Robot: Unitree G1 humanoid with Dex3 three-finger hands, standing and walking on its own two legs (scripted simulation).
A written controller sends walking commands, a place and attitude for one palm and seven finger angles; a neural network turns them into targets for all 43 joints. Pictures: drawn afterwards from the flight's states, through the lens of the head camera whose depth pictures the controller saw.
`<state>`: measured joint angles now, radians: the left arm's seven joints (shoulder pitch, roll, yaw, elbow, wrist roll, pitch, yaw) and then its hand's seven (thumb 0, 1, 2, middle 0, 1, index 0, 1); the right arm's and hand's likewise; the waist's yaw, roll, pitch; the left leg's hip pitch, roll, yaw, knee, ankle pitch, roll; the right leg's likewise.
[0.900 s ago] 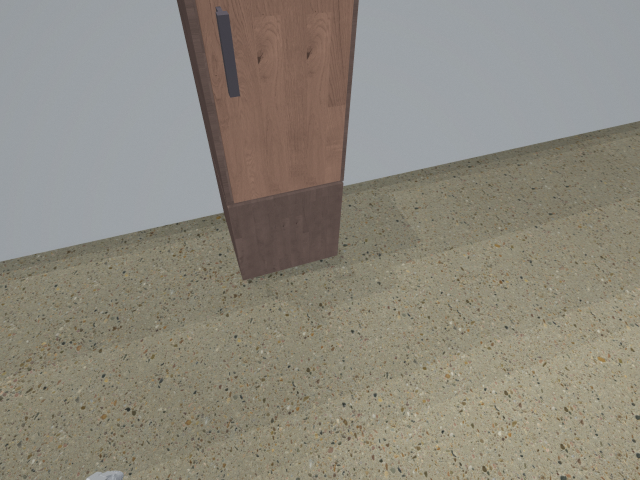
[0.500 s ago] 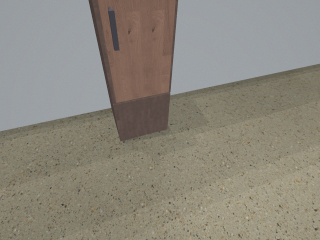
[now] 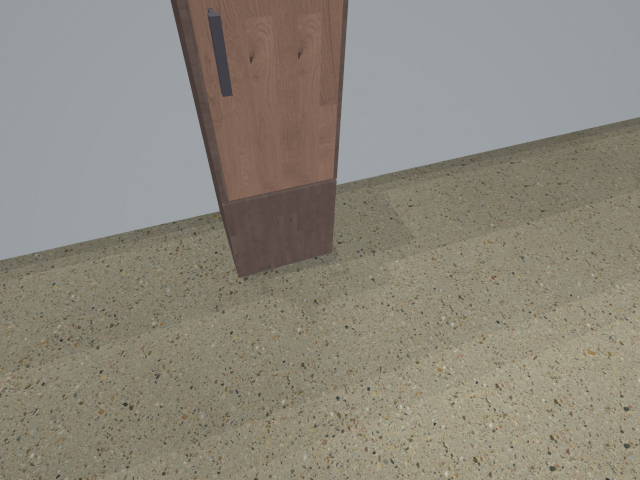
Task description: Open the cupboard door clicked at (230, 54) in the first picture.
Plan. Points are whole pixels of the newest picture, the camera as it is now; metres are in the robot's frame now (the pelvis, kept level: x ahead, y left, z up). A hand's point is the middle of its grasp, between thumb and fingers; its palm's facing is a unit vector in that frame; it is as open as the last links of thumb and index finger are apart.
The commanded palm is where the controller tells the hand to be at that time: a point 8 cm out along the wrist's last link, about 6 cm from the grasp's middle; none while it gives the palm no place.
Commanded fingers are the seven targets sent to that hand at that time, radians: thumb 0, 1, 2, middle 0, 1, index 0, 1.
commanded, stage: look at it before walking up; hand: left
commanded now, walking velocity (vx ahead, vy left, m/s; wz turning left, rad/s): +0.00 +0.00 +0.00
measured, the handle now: (219, 53) +0.95 +0.29 +0.11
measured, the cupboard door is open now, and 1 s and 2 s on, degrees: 0 0 0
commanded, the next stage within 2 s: walk to a spot facing it in 0.54 s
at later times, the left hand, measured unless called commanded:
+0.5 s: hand out of the picture +0.09 +0.25 -0.15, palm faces -0.02 -0.94 -0.34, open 7.4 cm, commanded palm none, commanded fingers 0.00 0.90 0.90 -0.20 -0.30 -0.20 -0.30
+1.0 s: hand out of the picture +0.08 +0.20 -0.18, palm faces -0.13 -0.96 -0.26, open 7.4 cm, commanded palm none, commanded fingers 0.00 0.90 0.90 -0.20 -0.30 -0.20 -0.30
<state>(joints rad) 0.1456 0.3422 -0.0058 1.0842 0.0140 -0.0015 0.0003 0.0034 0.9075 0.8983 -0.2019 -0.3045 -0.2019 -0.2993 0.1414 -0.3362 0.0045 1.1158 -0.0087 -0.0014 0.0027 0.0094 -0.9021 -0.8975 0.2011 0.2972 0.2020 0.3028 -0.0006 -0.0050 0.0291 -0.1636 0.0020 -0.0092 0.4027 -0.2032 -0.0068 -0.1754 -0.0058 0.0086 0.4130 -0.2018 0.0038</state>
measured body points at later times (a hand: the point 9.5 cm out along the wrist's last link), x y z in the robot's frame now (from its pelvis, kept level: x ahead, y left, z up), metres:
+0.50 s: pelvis +0.01 +0.00 +0.00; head +0.02 +0.00 +0.45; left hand +0.09 +0.30 -0.13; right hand +0.10 -0.30 -0.13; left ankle +0.01 +0.12 -0.74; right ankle +0.02 -0.12 -0.74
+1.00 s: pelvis +0.00 -0.01 -0.02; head +0.03 -0.01 +0.43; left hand +0.09 +0.25 -0.16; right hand +0.05 -0.28 -0.16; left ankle +0.01 +0.12 -0.74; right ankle +0.02 -0.12 -0.74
